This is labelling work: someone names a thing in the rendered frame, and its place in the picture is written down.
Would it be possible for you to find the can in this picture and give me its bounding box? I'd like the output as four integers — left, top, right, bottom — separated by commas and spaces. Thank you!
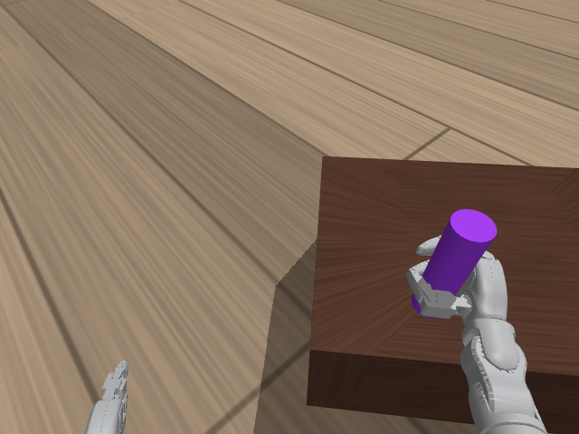
412, 209, 497, 318

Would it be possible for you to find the right robot hand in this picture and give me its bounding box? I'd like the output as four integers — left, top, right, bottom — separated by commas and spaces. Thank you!
406, 235, 508, 327

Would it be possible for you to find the right robot arm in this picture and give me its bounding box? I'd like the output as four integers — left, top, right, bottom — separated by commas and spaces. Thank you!
460, 317, 547, 434

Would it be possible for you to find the left robot hand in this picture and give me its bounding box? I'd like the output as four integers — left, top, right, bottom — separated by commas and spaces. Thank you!
84, 360, 128, 434

